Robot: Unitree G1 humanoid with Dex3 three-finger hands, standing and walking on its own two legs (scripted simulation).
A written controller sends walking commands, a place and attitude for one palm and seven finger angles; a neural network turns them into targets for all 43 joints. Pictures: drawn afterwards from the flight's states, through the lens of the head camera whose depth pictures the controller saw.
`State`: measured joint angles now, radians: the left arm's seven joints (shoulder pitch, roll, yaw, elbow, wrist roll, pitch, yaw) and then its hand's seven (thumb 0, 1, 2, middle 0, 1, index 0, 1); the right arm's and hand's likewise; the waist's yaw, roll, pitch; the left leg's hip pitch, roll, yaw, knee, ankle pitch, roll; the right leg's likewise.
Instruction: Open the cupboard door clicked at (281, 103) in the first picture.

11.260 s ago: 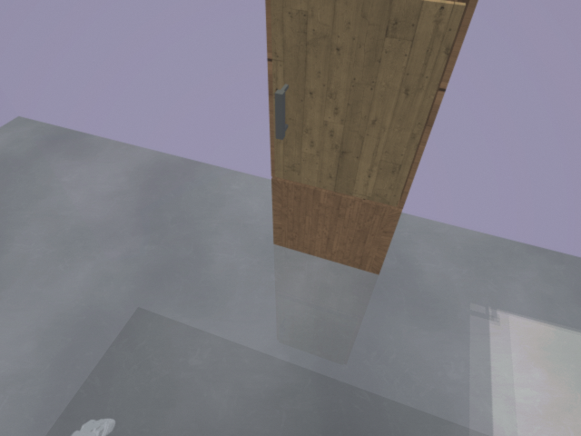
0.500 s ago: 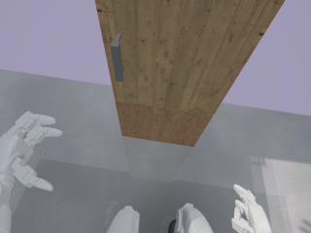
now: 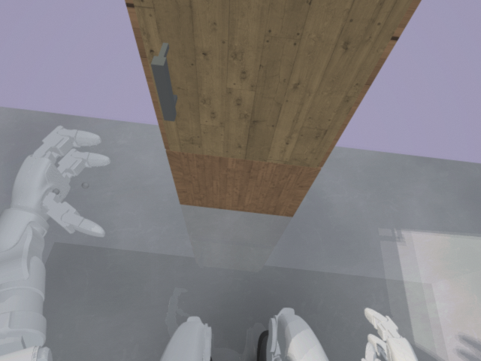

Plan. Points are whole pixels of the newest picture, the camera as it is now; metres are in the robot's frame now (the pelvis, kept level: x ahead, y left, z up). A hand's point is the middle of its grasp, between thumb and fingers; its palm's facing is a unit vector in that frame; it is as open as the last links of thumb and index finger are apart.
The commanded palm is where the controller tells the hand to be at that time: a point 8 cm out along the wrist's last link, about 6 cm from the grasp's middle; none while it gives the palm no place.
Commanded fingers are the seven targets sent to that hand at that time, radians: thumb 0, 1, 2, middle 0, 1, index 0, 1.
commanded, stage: move the hooked fingers beside the handle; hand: left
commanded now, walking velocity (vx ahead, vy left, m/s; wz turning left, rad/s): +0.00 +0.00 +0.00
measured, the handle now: (167, 84) +0.61 +0.16 +0.03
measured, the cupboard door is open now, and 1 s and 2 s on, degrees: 0 0 0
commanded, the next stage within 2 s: slide the fingers in behind the handle in 1.88 s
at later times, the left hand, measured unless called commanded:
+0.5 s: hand (106, 139) +0.45 +0.24 +0.05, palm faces -0.09 -1.00 -0.04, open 14.0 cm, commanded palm +0.45 +0.28 +0.04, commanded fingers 0.00 -0.50 0.30 -0.30 -1.20 -0.30 -1.20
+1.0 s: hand (133, 98) +0.56 +0.22 +0.04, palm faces -0.09 -1.00 -0.04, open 14.0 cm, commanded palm +0.56 +0.25 +0.03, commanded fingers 0.00 -0.50 0.30 -0.30 -1.20 -0.30 -1.20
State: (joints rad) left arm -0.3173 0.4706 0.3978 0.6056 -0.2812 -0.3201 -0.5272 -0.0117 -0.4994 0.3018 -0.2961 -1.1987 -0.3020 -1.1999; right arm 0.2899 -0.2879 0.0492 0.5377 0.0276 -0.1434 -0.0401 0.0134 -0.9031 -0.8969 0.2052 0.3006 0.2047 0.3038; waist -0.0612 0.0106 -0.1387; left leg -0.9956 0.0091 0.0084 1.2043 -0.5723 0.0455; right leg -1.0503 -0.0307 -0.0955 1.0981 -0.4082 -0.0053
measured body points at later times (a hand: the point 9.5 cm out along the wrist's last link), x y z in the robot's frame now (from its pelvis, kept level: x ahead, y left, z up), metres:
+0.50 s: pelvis +0.00 -0.01 -0.01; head +0.14 +0.02 +0.42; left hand +0.45 +0.29 +0.05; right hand +0.07 -0.28 -0.11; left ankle +0.00 +0.09 -0.64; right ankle +0.06 -0.13 -0.64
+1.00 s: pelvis -0.01 +0.00 -0.03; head +0.19 +0.03 +0.38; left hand +0.55 +0.27 +0.05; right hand -0.02 -0.27 -0.12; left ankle +0.00 +0.09 -0.64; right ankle +0.06 -0.13 -0.64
